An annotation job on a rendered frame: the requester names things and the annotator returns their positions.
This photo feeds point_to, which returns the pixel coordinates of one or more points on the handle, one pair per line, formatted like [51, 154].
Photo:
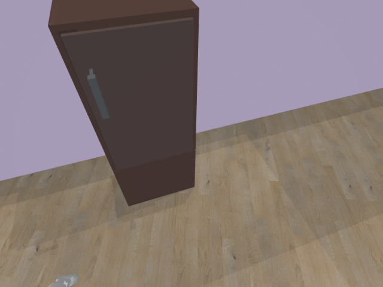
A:
[97, 94]

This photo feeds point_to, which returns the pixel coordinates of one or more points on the left robot hand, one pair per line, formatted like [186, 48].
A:
[65, 281]

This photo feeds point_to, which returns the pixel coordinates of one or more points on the cupboard door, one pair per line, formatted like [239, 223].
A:
[145, 74]

